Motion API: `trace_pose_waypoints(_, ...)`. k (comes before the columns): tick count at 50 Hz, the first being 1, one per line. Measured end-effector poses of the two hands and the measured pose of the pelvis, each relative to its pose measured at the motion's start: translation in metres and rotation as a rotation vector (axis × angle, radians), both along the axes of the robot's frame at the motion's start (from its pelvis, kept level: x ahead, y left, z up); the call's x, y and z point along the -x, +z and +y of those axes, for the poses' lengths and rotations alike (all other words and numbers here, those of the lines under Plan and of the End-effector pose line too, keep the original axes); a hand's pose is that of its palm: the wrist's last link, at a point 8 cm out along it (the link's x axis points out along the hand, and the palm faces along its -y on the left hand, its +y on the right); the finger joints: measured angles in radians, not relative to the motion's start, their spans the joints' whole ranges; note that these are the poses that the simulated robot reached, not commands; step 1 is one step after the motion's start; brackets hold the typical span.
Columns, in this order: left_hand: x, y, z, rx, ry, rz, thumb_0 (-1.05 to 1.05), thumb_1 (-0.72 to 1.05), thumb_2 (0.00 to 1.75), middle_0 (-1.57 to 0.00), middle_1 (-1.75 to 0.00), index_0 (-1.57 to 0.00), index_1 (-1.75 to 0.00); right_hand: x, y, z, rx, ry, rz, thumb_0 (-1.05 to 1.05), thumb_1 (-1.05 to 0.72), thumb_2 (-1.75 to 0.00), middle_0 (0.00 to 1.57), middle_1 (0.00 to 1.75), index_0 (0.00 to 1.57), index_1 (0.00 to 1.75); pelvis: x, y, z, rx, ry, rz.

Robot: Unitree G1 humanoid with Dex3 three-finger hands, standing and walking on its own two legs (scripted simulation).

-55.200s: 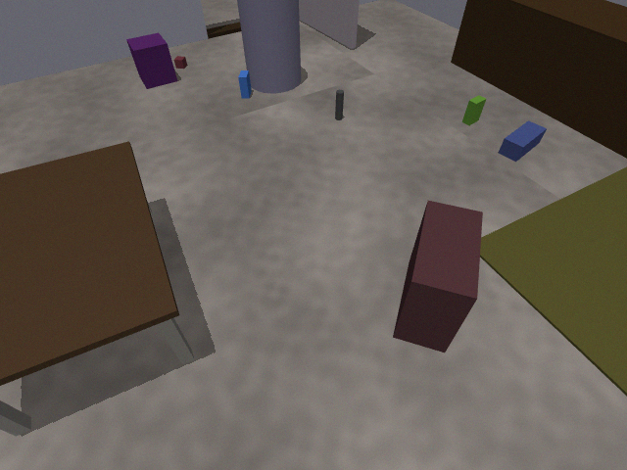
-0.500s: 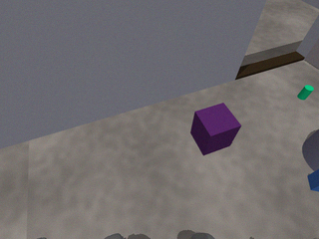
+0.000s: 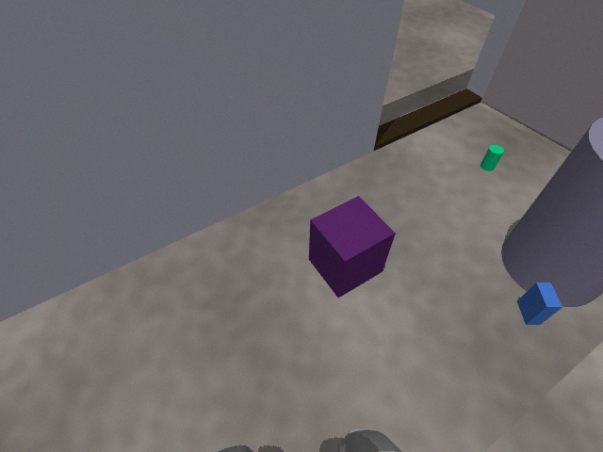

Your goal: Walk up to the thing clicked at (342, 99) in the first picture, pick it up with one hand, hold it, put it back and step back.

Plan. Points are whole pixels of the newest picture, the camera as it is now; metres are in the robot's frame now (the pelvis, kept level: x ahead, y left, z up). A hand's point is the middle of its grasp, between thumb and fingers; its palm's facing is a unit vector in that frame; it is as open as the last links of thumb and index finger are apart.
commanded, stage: walk up
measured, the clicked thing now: out of the picture +0.37 -1.40 -0.67
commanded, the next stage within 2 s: none
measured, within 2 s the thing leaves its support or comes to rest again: neither
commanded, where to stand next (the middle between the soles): +0.07 +0.00 m, yaw -87 degrees
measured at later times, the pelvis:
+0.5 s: pelvis +0.04 +0.02 +0.00, yaw -30 degrees
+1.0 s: pelvis +0.03 +0.14 +0.02, yaw -57 degrees
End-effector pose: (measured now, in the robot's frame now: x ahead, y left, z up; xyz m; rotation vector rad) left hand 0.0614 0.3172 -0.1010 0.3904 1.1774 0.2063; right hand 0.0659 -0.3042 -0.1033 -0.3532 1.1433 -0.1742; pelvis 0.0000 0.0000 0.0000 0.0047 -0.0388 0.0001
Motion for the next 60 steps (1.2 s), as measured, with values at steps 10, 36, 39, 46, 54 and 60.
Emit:
trace_pose_waypoints(10,-0.05,0.023,-0.023,-0.126,-0.183,0.008,0.01,0.9,0.9,-0.21,-0.3,-0.2,-0.3,-0.023,-0.018,-0.05,-0.043,-0.172,-0.137,0.01,-0.9,-0.9,0.2,0.3,0.21,0.3,-0.008,-0.012,-0.021,0.013,-0.195,0.006)
trace_pose_waypoints(36,-0.283,0.015,-0.041,-0.039,-0.782,-0.141,0.01,0.91,0.9,-0.2,-0.29,-0.2,-0.3,0.134,0.016,0.077,0.084,-0.72,-0.062,0.01,-0.9,-0.9,0.2,0.3,0.21,0.3,-0.042,-0.002,0.102,0.024,-0.736,-0.01)
trace_pose_waypoints(39,-0.29,0.016,-0.046,0.001,-0.859,-0.09,0.01,0.91,0.9,-0.2,-0.29,-0.2,-0.3,0.164,0.034,0.111,0.09,-0.803,-0.049,0.01,-0.9,-0.9,0.2,0.3,0.21,0.3,-0.041,0.011,0.116,0.048,-0.795,0.005)
trace_pose_waypoints(46,-0.29,0.014,-0.045,0.037,-0.962,-0.014,0.0,0.91,0.9,-0.2,-0.29,-0.2,-0.3,0.236,0.051,0.171,0.13,-0.941,-0.037,0.01,-0.9,-0.9,0.2,0.3,0.21,0.3,-0.037,0.016,0.135,0.04,-0.924,0.026)
trace_pose_waypoints(54,-0.268,0.024,-0.07,0.006,-1.102,0.006,0.01,0.91,0.9,-0.2,-0.29,-0.2,-0.3,0.324,0.033,0.227,0.106,-1.096,-0.016,0.01,-0.9,-0.9,0.2,0.3,0.21,0.3,-0.014,0.011,0.144,0.025,-1.052,0.028)
trace_pose_waypoints(60,-0.24,0.041,-0.072,-0.032,-1.112,-0.064,0.0,0.91,0.9,-0.2,-0.29,-0.2,-0.3,0.365,0.003,0.258,0.003,-1.211,0.023,0.01,-0.9,-0.9,0.2,0.3,0.21,0.3,0.01,0.011,0.138,0.016,-1.121,-0.01)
